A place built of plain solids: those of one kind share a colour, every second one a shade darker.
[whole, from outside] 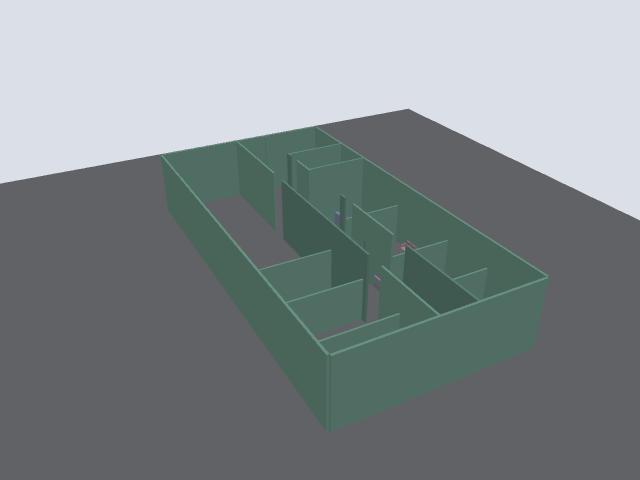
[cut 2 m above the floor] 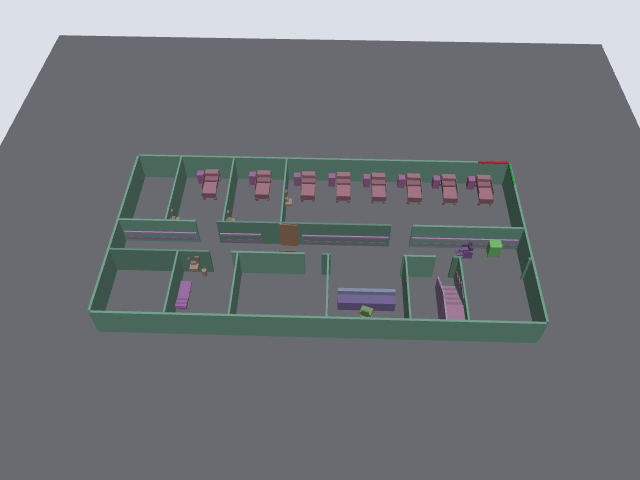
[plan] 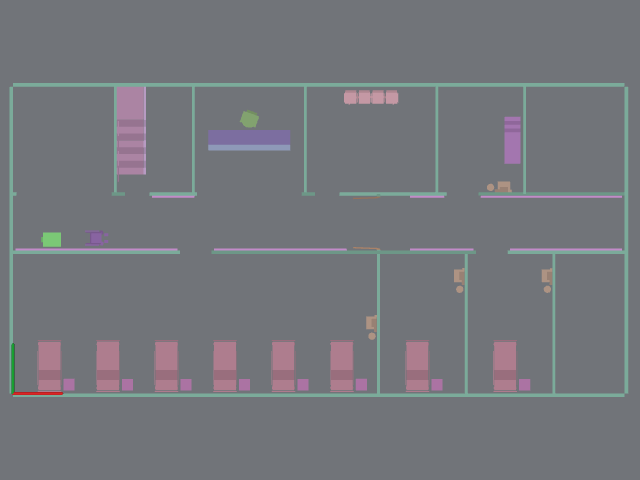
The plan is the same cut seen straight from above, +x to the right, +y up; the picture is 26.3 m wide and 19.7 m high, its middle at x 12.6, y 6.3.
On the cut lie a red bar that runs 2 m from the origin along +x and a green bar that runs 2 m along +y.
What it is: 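A hospital ward floor, 25.1 x 12.6 m; a corridor 2.39 m wide, a bay of 6 beds, 2 side rooms, a nurses' station, a day room and a lift lobby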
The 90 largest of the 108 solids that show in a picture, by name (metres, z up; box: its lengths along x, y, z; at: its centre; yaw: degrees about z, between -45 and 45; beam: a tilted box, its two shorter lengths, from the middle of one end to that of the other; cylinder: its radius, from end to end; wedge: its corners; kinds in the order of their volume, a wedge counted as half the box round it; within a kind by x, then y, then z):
{
 "wall_1": {"box": [0.15, 12.59, 4.59], "at": [-0.07, 6.3, 2.25]},
 "wall_2": {"box": [0.15, 0.14, 4.59], "at": [0.07, 8.19, 2.25]},
 "wall_3": {"box": [6.85, 0.14, 4.59], "at": [3.42, 5.8, 2.25]},
 "wall_4": {"box": [0.12, 4.4, 4.59], "at": [4.2, 10.39, 2.25]},
 "wall_5": {"box": [0.55, 0.14, 4.59], "at": [4.33, 8.19, 2.25]},
 "wall_6": {"box": [1.95, 0.14, 4.59], "at": [6.58, 8.19, 2.25]},
 "wall_7": {"box": [0.12, 4.4, 4.59], "at": [7.4, 10.39, 2.25]},
 "wall_8": {"box": [0.12, 4.4, 2.79], "at": [12.0, 10.39, 1.35]},
 "wall_9": {"box": [0.55, 0.14, 4.59], "at": [12.12, 8.19, 2.25]},
 "wall_10": {"box": [25.1, 0.15, 4.59], "at": [12.55, -0.07, 2.25]},
 "wall_11": {"box": [25.1, 0.15, 4.59], "at": [12.55, 12.67, 2.25]},
 "wall_12": {"box": [10.85, 0.14, 4.59], "at": [13.57, 5.8, 2.25]},
 "wall_13": {"box": [0.12, 5.8, 2.79], "at": [15.0, 2.9, 1.35]},
 "wall_14": {"box": [4.4, 0.14, 4.59], "at": [15.6, 8.19, 2.25]},
 "wall_15": {"box": [0.12, 4.4, 2.79], "at": [17.4, 10.39, 1.35]},
 "wall_16": {"box": [0.12, 5.8, 2.79], "at": [18.6, 2.9, 1.35]},
 "wall_17": {"box": [0.12, 4.4, 2.79], "at": [21.0, 10.39, 1.35]},
 "wall_18": {"box": [6.0, 0.14, 4.59], "at": [22.1, 8.19, 2.25]},
 "wall_19": {"box": [0.12, 5.8, 2.79], "at": [22.2, 2.9, 1.35]},
 "wall_20": {"box": [4.8, 0.14, 4.59], "at": [22.7, 5.8, 2.25]},
 "wall_21": {"box": [0.15, 12.59, 4.59], "at": [25.18, 6.3, 2.25]},
 "bed_hospital_1": {"box": [0.9, 0.42, 0.43], "at": [1.5, 0.34, 0.79]},
 "bed_hospital_2": {"box": [0.9, 0.42, 0.17], "at": [1.5, 0.76, 0.66]},
 "bed_hospital_3": {"box": [0.9, 2.0, 0.18], "at": [1.5, 1.13, 0.51]},
 "bed_hospital_4": {"box": [0.9, 0.42, 0.43], "at": [3.9, 0.34, 0.79]},
 "bed_hospital_5": {"box": [0.9, 0.42, 0.17], "at": [3.9, 0.76, 0.66]},
 "bed_hospital_6": {"box": [0.9, 2.0, 0.18], "at": [3.9, 1.13, 0.51]},
 "bed_hospital_7": {"box": [0.9, 0.42, 0.43], "at": [6.3, 0.34, 0.79]},
 "bed_hospital_8": {"box": [0.9, 0.42, 0.17], "at": [6.3, 0.76, 0.66]},
 "bed_hospital_9": {"box": [0.9, 2.0, 0.18], "at": [6.3, 1.13, 0.51]},
 "bed_hospital_10": {"box": [0.9, 0.42, 0.43], "at": [8.7, 0.34, 0.79]},
 "bed_hospital_11": {"box": [0.9, 0.42, 0.17], "at": [8.7, 0.76, 0.66]},
 "bed_hospital_12": {"box": [0.9, 2.0, 0.18], "at": [8.7, 1.13, 0.51]},
 "bed_hospital_13": {"box": [0.9, 0.42, 0.43], "at": [11.1, 0.34, 0.79]},
 "bed_hospital_14": {"box": [0.9, 0.42, 0.17], "at": [11.1, 0.76, 0.66]},
 "bed_hospital_15": {"box": [0.9, 2.0, 0.18], "at": [11.1, 1.13, 0.51]},
 "bed_hospital_16": {"box": [0.9, 0.42, 0.43], "at": [13.5, 0.34, 0.79]},
 "bed_hospital_17": {"box": [0.9, 0.42, 0.17], "at": [13.5, 0.76, 0.66]},
 "bed_hospital_18": {"box": [0.9, 2.0, 0.18], "at": [13.5, 1.13, 0.51]},
 "bed_hospital_19": {"box": [0.9, 0.42, 0.43], "at": [16.6, 0.34, 0.79]},
 "bed_hospital_20": {"box": [0.9, 0.42, 0.17], "at": [16.6, 0.76, 0.66]},
 "bed_hospital_21": {"box": [0.9, 2.0, 0.18], "at": [16.6, 1.13, 0.51]},
 "bed_hospital_22": {"box": [0.9, 0.42, 0.43], "at": [20.2, 0.34, 0.79]},
 "bed_hospital_23": {"box": [0.9, 0.42, 0.17], "at": [20.2, 0.76, 0.66]},
 "bed_hospital_24": {"box": [0.9, 2.0, 0.18], "at": [20.2, 1.13, 0.51]},
 "stairs_indoor_1": {"box": [1.1, 0.28, 0.21], "at": [4.81, 9.13, 0.06]},
 "stairs_indoor_2": {"box": [1.1, 0.28, 0.37], "at": [4.81, 9.41, 0.14]},
 "stairs_indoor_3": {"box": [1.1, 0.28, 0.53], "at": [4.81, 9.69, 0.21]},
 "stairs_indoor_4": {"box": [1.1, 0.28, 0.69], "at": [4.81, 9.97, 0.29]},
 "stairs_indoor_5": {"box": [1.1, 0.28, 0.85], "at": [4.81, 10.25, 0.38]},
 "stairs_indoor_6": {"box": [1.1, 0.28, 1.01], "at": [4.81, 10.53, 0.46]},
 "stairs_indoor_7": {"box": [1.1, 0.28, 1.17], "at": [4.81, 10.81, 0.54]},
 "stairs_indoor_8": {"box": [1.1, 0.28, 1.33], "at": [4.81, 11.09, 0.61]},
 "stairs_indoor_9": {"box": [1.1, 1.36, 1.49], "at": [4.81, 11.91, 0.69]},
 "desk_top_station_1": {"box": [3.37, 0.62, 0.79], "at": [9.7, 10.51, 0.34]},
 "bedside_locker_1": {"box": [0.46, 0.48, 0.84], "at": [2.3, 0.36, 0.44]},
 "bedside_locker_2": {"box": [0.46, 0.48, 0.84], "at": [4.7, 0.36, 0.44]},
 "bedside_locker_3": {"box": [0.46, 0.48, 0.84], "at": [7.1, 0.36, 0.44]},
 "bedside_locker_4": {"box": [0.46, 0.48, 0.84], "at": [9.5, 0.36, 0.44]},
 "bedside_locker_5": {"box": [0.46, 0.48, 0.84], "at": [11.9, 0.36, 0.44]},
 "bedside_locker_6": {"box": [0.46, 0.48, 0.84], "at": [14.3, 0.36, 0.44]},
 "bedside_locker_7": {"box": [0.46, 0.48, 0.84], "at": [17.4, 0.36, 0.44]},
 "bedside_locker_8": {"box": [0.46, 0.48, 0.84], "at": [21.0, 0.36, 0.44]},
 "desk_front_station_1": {"box": [3.37, 0.24, 1.11], "at": [9.7, 10.09, 0.51]},
 "cart_ward_1": {"box": [0.74, 0.59, 0.92], "at": [1.6, 6.32, 0.59]},
 "handrail_wall_1": {"box": [6.65, 0.09, 0.14], "at": [3.42, 5.91, 0.9]},
 "handrail_wall_2": {"box": [1.75, 0.09, 0.14], "at": [6.58, 8.08, 0.9]},
 "handrail_wall_3": {"box": [5.45, 0.09, 0.14], "at": [10.98, 5.91, 0.9]},
 "handrail_wall_4": {"box": [1.4, 0.09, 0.14], "at": [17.0, 8.08, 0.9]},
 "handrail_wall_5": {"box": [2.6, 0.09, 0.14], "at": [17.6, 5.91, 0.9]},
 "handrail_wall_6": {"box": [5.8, 0.09, 0.14], "at": [22.1, 8.08, 0.9]},
 "handrail_wall_7": {"box": [4.6, 0.09, 0.14], "at": [22.7, 5.91, 0.9]},
 "stair_wall_1": {"box": [0.1, 1.36, 2.39], "at": [5.41, 11.91, 1.15]},
 "sink_clinical_1": {"box": [0.44, 0.52, 0.2], "at": [14.71, 2.9, 0.76]},
 "sink_clinical_2": {"cylinder": 0.15, "from": [14.73, 2.35, 0.0], "to": [14.73, 2.35, 0.45]},
 "sink_clinical_3": {"box": [0.44, 0.52, 0.2], "at": [18.32, 4.83, 0.76]},
 "sink_clinical_4": {"cylinder": 0.15, "from": [18.34, 4.28, 0.0], "to": [18.34, 4.28, 0.45]},
 "sink_clinical_5": {"cylinder": 0.15, "from": [19.6, 8.46, 0.0], "to": [19.6, 8.46, 0.45]},
 "sink_clinical_6": {"box": [0.52, 0.44, 0.2], "at": [20.15, 8.48, 0.76]},
 "sink_clinical_7": {"box": [0.44, 0.52, 0.2], "at": [21.91, 4.83, 0.76]},
 "sink_clinical_8": {"cylinder": 0.15, "from": [21.93, 4.28, 0.0], "to": [21.93, 4.28, 0.45]},
 "treatment_couch_1": {"box": [0.66, 1.93, 0.1], "at": [20.5, 10.39, 0.57]},
 "fire_doors_1": {"box": [1.04, 0.06, 2.15], "at": [14.48, 5.97, 1.02], "yaw": -2.0},
 "task_chair_1": {"box": [0.68, 0.48, 0.26], "at": [9.71, 11.26, 0.58], "yaw": -19.9},
 "task_chair_2": {"box": [0.44, 0.1, 0.5], "at": [9.81, 11.53, 0.79], "yaw": -19.9},
 "beam_seat_1": {"box": [0.47, 0.48, 0.08], "at": [13.86, 12.13, 0.41]},
 "beam_seat_2": {"box": [0.47, 0.48, 0.08], "at": [14.42, 12.13, 0.41]},
 "beam_seat_3": {"box": [0.47, 0.48, 0.08], "at": [14.98, 12.13, 0.41]},
 "beam_seat_4": {"box": [0.47, 0.48, 0.08], "at": [15.54, 12.13, 0.41]},
 "wheelchair_1": {"box": [0.58, 0.06, 0.66], "at": [3.25, 6.67, 0.28]}
}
